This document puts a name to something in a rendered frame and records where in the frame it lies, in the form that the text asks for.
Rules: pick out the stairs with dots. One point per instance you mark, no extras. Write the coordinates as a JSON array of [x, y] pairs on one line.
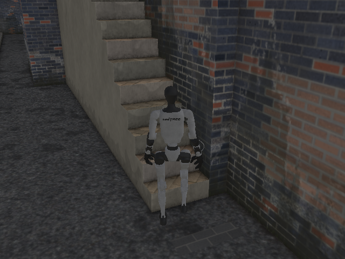
[[113, 69]]

